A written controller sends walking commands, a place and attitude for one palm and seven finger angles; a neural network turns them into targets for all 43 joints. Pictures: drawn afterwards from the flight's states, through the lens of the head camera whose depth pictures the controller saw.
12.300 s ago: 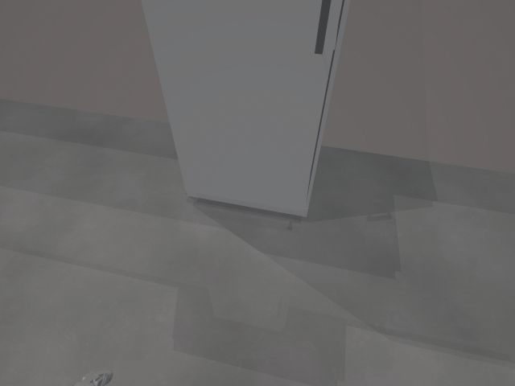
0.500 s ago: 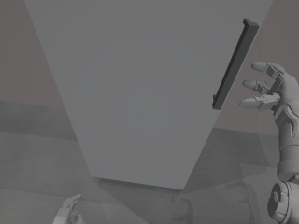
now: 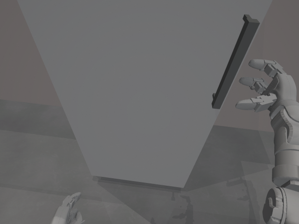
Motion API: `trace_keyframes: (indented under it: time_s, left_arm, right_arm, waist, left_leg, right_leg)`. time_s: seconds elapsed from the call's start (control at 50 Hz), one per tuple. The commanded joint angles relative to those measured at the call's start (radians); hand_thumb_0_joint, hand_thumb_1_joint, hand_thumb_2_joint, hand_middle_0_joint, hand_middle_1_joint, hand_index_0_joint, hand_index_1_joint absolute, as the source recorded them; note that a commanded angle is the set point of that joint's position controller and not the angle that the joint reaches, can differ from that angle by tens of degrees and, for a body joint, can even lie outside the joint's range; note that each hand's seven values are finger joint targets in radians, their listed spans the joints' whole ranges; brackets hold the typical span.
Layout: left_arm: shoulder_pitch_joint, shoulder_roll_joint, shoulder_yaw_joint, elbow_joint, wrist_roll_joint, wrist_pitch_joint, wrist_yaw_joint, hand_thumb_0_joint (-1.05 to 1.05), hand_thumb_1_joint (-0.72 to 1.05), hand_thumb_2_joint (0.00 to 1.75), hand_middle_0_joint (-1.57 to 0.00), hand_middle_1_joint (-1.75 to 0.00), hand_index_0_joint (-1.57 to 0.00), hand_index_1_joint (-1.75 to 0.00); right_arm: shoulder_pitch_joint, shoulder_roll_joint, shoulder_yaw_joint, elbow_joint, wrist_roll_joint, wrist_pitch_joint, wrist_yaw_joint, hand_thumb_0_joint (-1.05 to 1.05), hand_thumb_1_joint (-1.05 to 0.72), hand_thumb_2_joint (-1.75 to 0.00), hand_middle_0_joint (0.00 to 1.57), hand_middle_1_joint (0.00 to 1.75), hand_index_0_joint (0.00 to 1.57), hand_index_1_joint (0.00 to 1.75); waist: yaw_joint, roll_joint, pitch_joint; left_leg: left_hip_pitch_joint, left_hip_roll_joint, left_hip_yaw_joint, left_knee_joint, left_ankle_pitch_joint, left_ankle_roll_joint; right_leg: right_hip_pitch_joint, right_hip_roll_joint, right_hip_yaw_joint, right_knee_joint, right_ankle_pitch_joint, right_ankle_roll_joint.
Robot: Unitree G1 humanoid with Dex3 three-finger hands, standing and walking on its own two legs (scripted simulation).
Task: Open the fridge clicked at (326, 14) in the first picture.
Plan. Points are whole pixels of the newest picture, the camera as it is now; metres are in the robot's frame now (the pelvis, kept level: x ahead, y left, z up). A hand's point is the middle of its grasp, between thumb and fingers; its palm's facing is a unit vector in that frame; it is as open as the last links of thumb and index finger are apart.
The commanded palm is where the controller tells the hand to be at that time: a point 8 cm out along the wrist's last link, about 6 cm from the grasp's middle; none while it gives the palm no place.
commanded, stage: move the hooked fingers beside the handle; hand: right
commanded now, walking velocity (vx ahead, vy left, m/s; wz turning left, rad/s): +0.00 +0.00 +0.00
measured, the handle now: (229, 67) +0.47 -0.17 +0.22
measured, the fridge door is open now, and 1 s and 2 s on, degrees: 0 0 0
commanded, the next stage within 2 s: none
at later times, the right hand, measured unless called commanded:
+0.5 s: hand (255, 93) +0.41 -0.23 +0.19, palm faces +0.11 +0.99 +0.00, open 14.0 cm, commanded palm +0.38 -0.28 +0.21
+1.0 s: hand (256, 87) +0.41 -0.22 +0.21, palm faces +0.10 +0.99 +0.01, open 14.0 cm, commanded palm +0.38 -0.27 +0.21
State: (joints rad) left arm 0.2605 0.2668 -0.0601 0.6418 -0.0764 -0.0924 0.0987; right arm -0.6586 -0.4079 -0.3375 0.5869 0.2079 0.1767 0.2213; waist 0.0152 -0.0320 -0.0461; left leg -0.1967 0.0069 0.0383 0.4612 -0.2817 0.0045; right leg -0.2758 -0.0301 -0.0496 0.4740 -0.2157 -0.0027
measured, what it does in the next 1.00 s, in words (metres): stands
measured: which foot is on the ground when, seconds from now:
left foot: down 0.00-1.00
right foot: down 0.00-1.00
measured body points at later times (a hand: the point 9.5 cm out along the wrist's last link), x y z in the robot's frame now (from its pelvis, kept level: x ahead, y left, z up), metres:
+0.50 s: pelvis +0.00 +0.00 +0.00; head +0.00 +0.01 +0.45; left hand +0.15 +0.25 -0.09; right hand +0.40 -0.28 +0.19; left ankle -0.03 +0.12 -0.74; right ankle +0.02 -0.12 -0.74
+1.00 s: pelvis +0.00 +0.00 +0.00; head +0.00 +0.01 +0.45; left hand +0.13 +0.25 -0.10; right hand +0.40 -0.28 +0.21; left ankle -0.03 +0.12 -0.74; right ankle +0.02 -0.12 -0.74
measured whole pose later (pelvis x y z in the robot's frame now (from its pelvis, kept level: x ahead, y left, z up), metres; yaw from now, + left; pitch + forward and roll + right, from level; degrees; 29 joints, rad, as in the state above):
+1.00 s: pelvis +0.00 +0.00 +0.00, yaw +0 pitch +1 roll +0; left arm 0.28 0.27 -0.06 0.65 -0.08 -0.07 0.11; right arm -0.63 -0.42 -0.35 0.55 0.20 0.18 0.21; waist 0.02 -0.03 -0.05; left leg -0.18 0.00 0.04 0.46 -0.29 0.01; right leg -0.27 -0.04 -0.04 0.48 -0.23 0.00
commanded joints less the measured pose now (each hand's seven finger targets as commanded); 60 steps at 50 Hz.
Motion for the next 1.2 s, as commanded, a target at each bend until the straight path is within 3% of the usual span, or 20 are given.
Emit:
trace_keyframes:
  time_s: [0.0,0.06,0.08,0.1,0.16,0.18,0.24,0.34,0.4,0.48,0.5,0.56,0.58,0.6,0.68,0.86,0.88,1.02,1.08,1.18]
  left_arm:
    - [-0.061,0.139,0.053,-0.135,0.001,-0.034,0.007,0.00,0.90,0.90,-0.20,-0.30,-0.20,-0.30]
    - [-0.051,0.142,0.053,-0.132,-0.003,-0.021,0.014,0.00,0.90,0.90,-0.20,-0.30,-0.20,-0.30]
    - [-0.048,0.145,0.060,-0.138,-0.003,-0.022,0.014,0.00,0.90,0.90,-0.20,-0.30,-0.20,-0.30]
    - [-0.053,0.145,0.060,-0.145,-0.004,-0.024,0.014,0.00,0.90,0.90,-0.20,-0.30,-0.20,-0.30]
    - [-0.063,0.133,0.060,-0.163,-0.003,-0.039,0.009,0.00,0.90,0.90,-0.20,-0.30,-0.20,-0.30]
    - [-0.065,0.129,0.060,-0.167,-0.005,-0.046,0.008,0.00,0.90,0.90,-0.20,-0.30,-0.20,-0.30]
    - [-0.058,0.139,0.060,-0.145,-0.004,-0.045,0.008,0.00,0.90,0.90,-0.20,-0.30,-0.20,-0.30]
    - [-0.065,0.145,0.057,-0.129,-0.006,-0.029,0.009,0.00,0.90,0.90,-0.20,-0.30,-0.20,-0.30]
    - [-0.072,0.142,0.059,-0.149,-0.002,-0.019,0.008,0.00,0.90,0.90,-0.20,-0.30,-0.20,-0.30]
    - [-0.069,0.135,0.058,-0.152,0.003,-0.023,0.014,0.00,0.90,0.90,-0.20,-0.30,-0.20,-0.30]
    - [-0.069,0.137,0.056,-0.147,0.003,-0.025,0.017,0.00,0.90,0.90,-0.20,-0.30,-0.20,-0.30]
    - [-0.068,0.132,0.050,-0.138,0.000,-0.034,0.021,0.00,0.90,0.90,-0.20,-0.30,-0.20,-0.30]
    - [-0.063,0.135,0.053,-0.138,-0.002,-0.036,0.021,0.00,0.90,0.90,-0.20,-0.30,-0.20,-0.30]
    - [-0.067,0.135,0.052,-0.131,-0.004,-0.037,0.021,0.00,0.90,0.90,-0.20,-0.30,-0.20,-0.30]
    - [-0.046,0.150,0.059,-0.126,-0.008,-0.024,0.020,0.00,0.90,0.90,-0.20,-0.30,-0.20,-0.30]
    - [-0.066,0.136,0.058,-0.149,0.002,-0.035,0.011,0.00,0.90,0.90,-0.20,-0.30,-0.20,-0.30]
    - [-0.066,0.136,0.059,-0.148,0.003,-0.036,0.011,0.00,0.90,0.90,-0.20,-0.30,-0.20,-0.30]
    - [-0.073,0.137,0.055,-0.144,-0.006,-0.021,0.013,0.00,0.90,0.90,-0.20,-0.30,-0.20,-0.30]
    - [-0.069,0.140,0.064,-0.155,-0.009,-0.022,0.009,0.00,0.90,0.90,-0.20,-0.30,-0.20,-0.30]
    - [-0.084,0.138,0.060,-0.155,-0.007,-0.025,0.014,0.00,0.90,0.90,-0.20,-0.30,-0.20,-0.30]
  right_arm:
    - [-0.443,-0.357,-0.110,-0.183,-0.014,-0.054,-0.023,0.00,0.50,-0.30,0.30,1.20,0.30,1.20]
    - [-0.451,-0.313,-0.056,-0.121,-0.022,-0.022,-0.001,0.00,0.50,-0.30,0.30,1.20,0.30,1.20]
    - [-0.439,-0.317,-0.060,-0.134,-0.015,-0.028,0.007,0.00,0.50,-0.30,0.30,1.20,0.30,1.20]
    - [-0.467,-0.329,-0.063,-0.177,-0.015,-0.035,0.016,0.00,0.50,-0.30,0.30,1.20,0.30,1.20]
    - [-0.515,-0.262,-0.011,-0.331,0.006,-0.075,0.040,0.00,0.50,-0.30,0.30,1.20,0.30,1.20]
    - [-0.510,-0.219,0.024,-0.358,0.022,-0.086,0.047,0.00,0.50,-0.30,0.30,1.20,0.30,1.20]
    - [-0.428,-0.261,-0.043,-0.301,0.042,-0.060,0.050,0.00,0.50,-0.30,0.30,1.20,0.30,1.20]
    - [-0.394,-0.249,-0.031,-0.178,0.016,0.031,0.012,0.00,0.50,-0.30,0.30,1.20,0.30,1.20]
    - [-0.413,-0.329,-0.085,-0.265,-0.005,0.013,-0.018,0.00,0.50,-0.30,0.30,1.20,0.30,1.20]
    - [-0.489,-0.340,-0.088,-0.322,0.009,-0.065,-0.017,0.00,0.50,-0.30,0.30,1.20,0.30,1.20]
    - [-0.520,-0.366,-0.107,-0.320,0.006,-0.078,-0.012,0.00,0.50,-0.30,0.30,1.20,0.30,1.20]
    - [-0.541,-0.304,-0.044,-0.281,0.001,-0.082,0.009,0.00,0.50,-0.30,0.30,1.20,0.30,1.20]
    - [-0.522,-0.275,-0.014,-0.263,0.003,-0.075,0.016,0.00,0.50,-0.30,0.30,1.20,0.30,1.20]
    - [-0.506,-0.279,-0.021,-0.221,0.002,-0.055,0.020,0.00,0.50,-0.30,0.30,1.20,0.30,1.20]
    - [-0.385,-0.255,-0.015,-0.070,0.016,0.012,0.046,0.00,0.50,-0.30,0.30,1.20,0.30,1.20]
    - [-0.529,-0.312,-0.071,-0.337,0.015,-0.089,-0.012,0.00,0.50,-0.30,0.30,1.20,0.30,1.20]
    - [-0.502,-0.365,-0.116,-0.345,0.015,-0.096,-0.022,0.00,0.50,-0.30,0.30,1.20,0.30,1.20]
    - [-0.386,-0.257,-0.023,-0.208,-0.005,-0.003,0.010,0.00,0.50,-0.30,0.30,1.20,0.30,1.20]
    - [-0.358,-0.223,-0.004,-0.231,0.019,0.008,0.030,0.00,0.50,-0.30,0.30,1.20,0.30,1.20]
    - [-0.414,-0.294,-0.069,-0.308,0.039,-0.024,0.012,0.00,0.50,-0.30,0.30,1.20,0.30,1.20]
  waist:
    - [-0.020,0.009,-0.250]
    - [0.003,-0.007,-0.191]
    - [0.003,0.019,-0.218]
    - [0.003,-0.022,-0.255]
    - [0.008,-0.102,-0.346]
    - [0.018,-0.065,-0.350]
    - [0.000,-0.011,-0.313]
    - [-0.004,0.017,-0.174]
    - [-0.020,-0.008,-0.262]
    - [0.004,0.030,-0.305]
    - [0.005,0.001,-0.315]
    - [0.013,-0.087,-0.290]
    - [0.020,-0.050,-0.291]
    - [0.015,-0.086,-0.260]
    - [0.007,0.035,-0.200]
    - [0.000,-0.018,-0.317]
    - [-0.013,-0.002,-0.325]
    - [-0.011,-0.052,-0.232]
    - [-0.004,0.014,-0.249]
    - [-0.004,0.056,-0.251]
  left_leg:
    - [0.006,-0.016,-0.013,-0.059,0.307,0.013]
    - [-0.037,-0.016,-0.012,-0.070,0.279,0.013]
    - [-0.020,-0.017,-0.010,-0.068,0.303,0.013]
    - [-0.010,-0.014,-0.016,-0.061,0.324,0.014]
    - [-0.007,-0.022,-0.009,-0.043,0.377,0.025]
    - [-0.006,-0.026,-0.004,-0.044,0.387,0.023]
    - [-0.011,-0.029,0.002,-0.045,0.374,0.021]
    - [-0.066,-0.019,0.006,-0.066,0.256,0.016]
    - [-0.007,-0.015,-0.006,-0.056,0.298,0.018]
    - [0.018,-0.022,-0.014,-0.058,0.337,0.012]
    - [0.017,-0.021,-0.018,-0.057,0.330,0.013]
    - [-0.022,-0.021,-0.013,-0.059,0.304,0.020]
    - [-0.020,-0.022,-0.008,-0.062,0.307,0.019]
    - [-0.040,-0.019,-0.013,-0.066,0.300,0.020]
    - [-0.047,-0.018,0.002,-0.071,0.281,0.015]
    - [-0.005,-0.024,-0.010,-0.053,0.316,0.017]
    - [0.016,-0.025,-0.012,-0.056,0.322,0.016]
    - [-0.008,-0.016,-0.006,-0.061,0.312,0.018]
    - [-0.007,-0.021,0.003,-0.059,0.338,0.017]
    - [-0.015,-0.023,-0.009,-0.071,0.297,0.010]
  right_leg:
    - [0.171,0.023,0.042,-0.030,0.202,-0.044]
    - [0.158,0.020,0.043,-0.033,0.172,-0.042]
    - [0.168,0.019,0.038,-0.022,0.194,-0.046]
    - [0.186,0.021,0.039,-0.019,0.211,-0.045]
    - [0.290,0.021,0.056,-0.001,0.301,-0.039]
    - [0.298,0.018,0.054,0.007,0.318,-0.043]
    - [0.267,0.018,0.061,-0.004,0.290,-0.039]
    - [0.162,0.022,0.059,-0.030,0.170,-0.039]
    - [0.185,0.025,0.052,-0.019,0.217,-0.042]
    - [0.215,0.020,0.046,-0.008,0.240,-0.048]
    - [0.220,0.021,0.049,-0.011,0.231,-0.046]
    - [0.246,0.021,0.056,-0.014,0.224,-0.039]
    - [0.245,0.020,0.051,-0.008,0.227,-0.043]
    - [0.229,0.022,0.053,-0.010,0.210,-0.042]
    - [0.165,0.023,0.050,-0.015,0.173,-0.043]
    - [0.242,0.022,0.059,-0.012,0.235,-0.044]
    - [0.234,0.020,0.053,-0.007,0.242,-0.047]
    - [0.183,0.023,0.041,-0.025,0.208,-0.041]
    - [0.202,0.020,0.044,-0.014,0.233,-0.044]
    - [0.203,0.021,0.044,-0.015,0.192,-0.048]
